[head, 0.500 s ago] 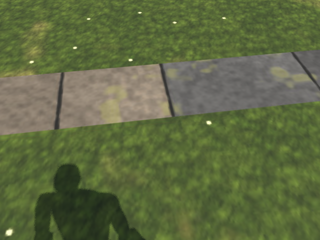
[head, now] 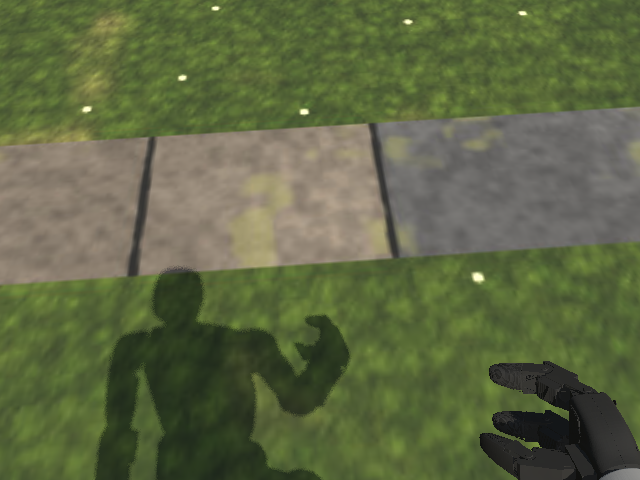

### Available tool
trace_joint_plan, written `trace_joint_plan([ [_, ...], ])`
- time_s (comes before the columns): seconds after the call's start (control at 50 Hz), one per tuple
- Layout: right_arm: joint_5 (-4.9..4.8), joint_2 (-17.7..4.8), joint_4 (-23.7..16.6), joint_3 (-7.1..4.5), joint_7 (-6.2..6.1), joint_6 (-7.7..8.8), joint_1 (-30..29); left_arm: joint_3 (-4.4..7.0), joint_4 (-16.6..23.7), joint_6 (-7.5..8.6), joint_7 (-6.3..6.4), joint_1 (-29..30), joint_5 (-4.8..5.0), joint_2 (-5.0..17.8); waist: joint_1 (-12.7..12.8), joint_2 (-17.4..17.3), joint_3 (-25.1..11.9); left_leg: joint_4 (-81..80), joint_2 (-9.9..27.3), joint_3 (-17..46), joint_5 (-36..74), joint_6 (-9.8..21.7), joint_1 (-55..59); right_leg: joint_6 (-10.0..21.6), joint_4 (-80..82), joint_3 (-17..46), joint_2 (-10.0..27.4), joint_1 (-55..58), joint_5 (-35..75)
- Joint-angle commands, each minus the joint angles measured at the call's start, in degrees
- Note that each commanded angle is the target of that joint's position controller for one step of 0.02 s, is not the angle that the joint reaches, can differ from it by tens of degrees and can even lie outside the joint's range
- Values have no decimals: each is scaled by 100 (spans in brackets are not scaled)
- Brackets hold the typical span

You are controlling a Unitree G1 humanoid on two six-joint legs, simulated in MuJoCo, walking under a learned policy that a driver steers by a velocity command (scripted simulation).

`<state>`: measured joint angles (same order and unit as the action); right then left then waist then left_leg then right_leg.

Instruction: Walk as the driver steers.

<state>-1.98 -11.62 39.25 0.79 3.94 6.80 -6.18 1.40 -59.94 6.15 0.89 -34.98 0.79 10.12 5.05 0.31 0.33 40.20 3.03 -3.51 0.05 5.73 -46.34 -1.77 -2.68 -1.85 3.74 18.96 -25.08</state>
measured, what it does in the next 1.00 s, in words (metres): walks ahead, turning left: left foot, then right foot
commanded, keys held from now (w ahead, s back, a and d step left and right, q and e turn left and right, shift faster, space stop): w+shift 0.22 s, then shift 0.22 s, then q+shift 0.30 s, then w+q+shift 0.26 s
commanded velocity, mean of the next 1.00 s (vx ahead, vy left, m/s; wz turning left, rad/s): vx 0.53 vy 0.00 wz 0.35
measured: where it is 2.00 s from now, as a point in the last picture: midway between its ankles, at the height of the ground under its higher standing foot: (243, 281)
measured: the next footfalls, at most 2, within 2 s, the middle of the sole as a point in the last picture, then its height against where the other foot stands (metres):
left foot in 0.06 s outside the picture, level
right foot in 0.50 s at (388, 375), level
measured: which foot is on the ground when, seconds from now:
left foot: up 0.00-0.04, down 0.06-0.52, up 0.54-0.96, down 0.98-1.00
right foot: down 0.00-0.04, up 0.06-0.48, down 0.50-0.96, up 0.98-1.00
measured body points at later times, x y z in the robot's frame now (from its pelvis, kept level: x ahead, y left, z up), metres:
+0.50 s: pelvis +0.41 +0.04 +0.02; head +0.43 +0.04 +0.47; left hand +0.65 +0.25 -0.05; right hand +0.36 -0.21 -0.13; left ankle +0.23 +0.13 -0.70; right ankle +0.63 -0.04 -0.69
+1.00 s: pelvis +0.54 +0.08 +0.02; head +0.53 +0.13 +0.47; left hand +0.64 +0.41 -0.07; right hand +0.68 -0.19 -0.07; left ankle +0.47 +0.14 -0.71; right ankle +0.62 -0.05 -0.68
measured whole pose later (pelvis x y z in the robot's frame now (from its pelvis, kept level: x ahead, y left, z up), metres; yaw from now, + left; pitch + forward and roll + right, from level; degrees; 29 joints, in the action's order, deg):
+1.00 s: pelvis +0.54 +0.08 +0.02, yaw +24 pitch +1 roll -4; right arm -1.1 -17.6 48.2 -6.1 1.0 -0.3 20.3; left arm 5.0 -43.5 1.8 0.5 -1.6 2.3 17.8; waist -4.9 2.0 -2.0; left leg 38.6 3.5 -4.9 -26.6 5.8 -16.1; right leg 0.9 -45.7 -11.7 6.8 -24.3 -24.8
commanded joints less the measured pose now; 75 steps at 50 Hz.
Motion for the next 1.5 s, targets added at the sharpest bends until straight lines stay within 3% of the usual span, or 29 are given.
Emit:
trace_joint_plan([
  [0.02, -141, -981, -256, -444, -94, -56, 670, 239, 226, -50, 6, 150, -235, 1291, -1236, 1448, -105, -45, -750, -538, -611, 292, 2694, 845, -1896, 7, 1170, -1232, 7963],
  [0.06, -148, -1721, 554, -758, -257, -250, 3321, 160, 534, -105, 28, 604, -301, 1057, -2318, 857, -1475, 251, 265, 1037, -1795, 594, 6460, 610, -5657, 143, 733, -3705, 6463],
  [0.08, 129, -2016, 783, -748, -185, -151, 3483, -119, 708, 125, -91, -182, -92, -252, -1264, -1858, -2526, -1442, 1695, 4561, -4873, 1344, 7608, 473, -7823, 953, -581, -5506, -2],
  [0.1, 108, -1352, 952, -641, -182, -109, 3607, 48, 734, 344, -104, 352, 218, 501, -1550, -1858, -2357, -2724, 1610, 5727, -5316, 1162, 7319, 772, -8440, 1502, -502, -5941, -16],
  [0.12, 145, -995, 1032, -553, -153, -52, 3213, 150, 1058, 386, -78, 1217, 432, 814, -1409, -1355, -1140, -2724, 1563, 4846, -4384, 938, 6445, 869, -8691, 1140, -224, -6519, 310],
  [0.16, 289, -644, 1044, -456, -52, 68, 2259, 118, 1283, 347, -40, 1773, 216, 646, -778, 11, -433, -2671, 1182, 3265, -2830, 773, 4215, 966, -8173, 1004, 318, -5894, 1052],
  [0.22, 249, -359, 1207, -340, -51, 81, 1783, 71, 1319, -34, -77, 1376, 153, 300, -65, -436, 56, -3051, 866, 2196, -2859, 773, 2620, 926, -7701, 938, 736, -5564, 1060],
  [0.3, 258, -644, 1351, -301, -227, 128, 1989, 79, 1724, -40, 9, 2384, -136, 649, -124, -159, 804, -3236, 448, 761, 1102, 685, 1924, 410, -5874, 389, 628, -5653, 2288],
  [0.42, 103, -1034, 1709, -312, -514, -61, 3293, 3, 2138, 173, -323, 3932, -74, 511, -891, -245, 456, -2749, 418, 440, 1617, 267, 3744, 452, -2557, -88, -200, -4859, 4538],
  [0.5, 204, -1089, 1591, -375, -532, -334, 2913, 287, 1745, 208, -317, 2317, -225, 1172, 101, -487, -453, -591, 369, 784, 2946, -55, 4746, 759, -2134, 114, -494, -3354, 4099],
  [0.52, 259, -947, 1316, -331, -513, -340, 2715, 343, 1602, 219, -246, 1566, -351, 1522, 316, -134, -1241, 1006, -9, 720, 1452, -260, 3803, 954, -2765, 672, 355, -1753, 6584],
  [0.54, 240, -26, 1426, -108, -442, -334, 4077, 300, 1732, 156, -225, 1638, -522, 1722, -338, 1669, -2438, 3710, -948, 680, -3717, -638, 1847, 2192, -3353, 2509, 2382, 414, 8840],
  [0.56, 94, -675, 1432, -205, -383, -321, 4218, 210, 1981, 75, -226, 1606, -381, 1285, -111, 1308, -3571, 4532, -818, 1565, -4116, -637, 1457, 2335, -2965, 3330, 2442, 742, 7383],
  [0.58, -35, -1144, 1144, -390, -400, -406, 3415, 201, 2146, -40, -143, 2125, -263, 1175, -87, 819, -2937, 4577, -465, 1307, -3711, -714, 1105, 2112, -2600, 2682, 2253, -66, 5823],
  [0.66, -7, -751, 801, -539, -576, -950, 2925, 150, 2002, -245, 42, 3115, -299, 945, -745, 592, -706, 3626, 157, 586, -2722, -967, 1733, 1559, -1259, 908, 1403, -3674, 2684],
  [0.74, 77, -639, 429, -574, -618, -1043, 2588, 299, 1950, -220, 104, 3342, -290, 1219, -781, 575, -676, 2404, 400, 406, -2254, -924, 1824, 1690, -968, 189, 1558, -3863, 2585],
  [0.84, 64, -1072, 461, -760, -342, -964, 2603, 536, 1989, -269, 134, 3619, 92, 1742, -1033, 846, -966, 1076, 266, -162, -1718, -326, 2828, 1138, -196, -67, 1634, -3869, -815],
  [0.94, 35, -923, 1185, -833, -343, -975, 3708, 454, 2136, -333, 30, 4280, 177, 1228, -1667, -128, -147, -633, -17, -869, -2075, 205, 3873, 579, -1840, -836, 1147, -4036, -1302],
  [0.98, 156, -824, 1357, -714, -276, -670, 4357, 241, 2268, -382, -89, 4488, 124, 493, -1578, -1705, 834, -1254, 762, 1710, -3027, 878, 4439, 354, -6014, -824, 294, -6663, -1181],
  [1.0, 130, -1340, 815, -667, -161, -342, 3695, 155, 2642, -225, -202, 4334, 209, 354, -917, -1821, 721, -2475, 1390, 4469, -3858, 1591, 4532, 253, -6738, 164, -390, -8019, -919],
  [1.02, 119, -1581, 538, -775, -125, -159, 3170, 220, 2793, -21, -303, 4635, 244, 857, -897, -1121, 773, -3270, 1838, 5073, -4589, 1634, 4592, 344, -6695, 604, -210, -8501, -235],
  [1.1, 132, -1046, 408, -569, -418, -181, 3054, 397, 2471, 175, -321, 4606, 26, 1281, -727, -482, 487, -3073, 1247, 3318, -3121, 983, 4419, 84, -5069, 596, -22, -7204, 1783],
  [1.2, 167, -686, 772, -435, -641, -302, 3875, 200, 2510, 79, -507, 5154, 26, 463, -1177, -713, 552, -2753, 579, 1229, 701, 116, 4749, 246, -3389, -184, -400, -6264, 3237],
  [1.3, 253, -872, 855, -488, -693, -348, 3792, 210, 2555, 15, -718, 5116, 70, 494, -1198, -860, 506, -2375, 633, 413, 2599, -128, 4699, 538, -2785, -578, -683, -5226, 3350],
  [1.36, 270, -1169, 672, -614, -830, -371, 3285, 462, 2224, 8, -692, 3680, 37, 1114, -396, -1084, -291, -686, 706, 209, 4800, -377, 5033, 834, -2810, -698, -1111, -4069, 2854],
  [1.4, 399, -1071, 302, -600, -776, -272, 2666, 575, 1836, -59, -511, 1886, -48, 1551, 371, -247, -1322, 2630, 130, 75, 1986, -777, 3269, 1288, -2442, 680, -208, -1329, 4377],
  [1.42, 498, -246, 207, -394, -654, -166, 3600, 556, 2000, -55, -502, 2098, -227, 1880, -444, 1673, -2173, 5150, -1064, 702, -3910, -1255, 921, 2558, -3069, 3571, 1439, 685, 6652],
  [1.44, 211, -743, 154, -403, -489, -47, 3766, 590, 2081, -147, -422, 2220, -226, 1789, -207, 1196, -3168, 5753, -822, 1697, -3268, -1087, 505, 2918, -2145, 4507, 1715, 898, 4629],
  [1.5, 308, -1258, -250, -561, -564, -130, 2343, 443, 2460, -300, -243, 3127, 15, 1304, -575, -610, -1049, 4473, -272, 1298, -2465, -871, 602, 2210, -1389, 3164, 729, -2218, 2706],
])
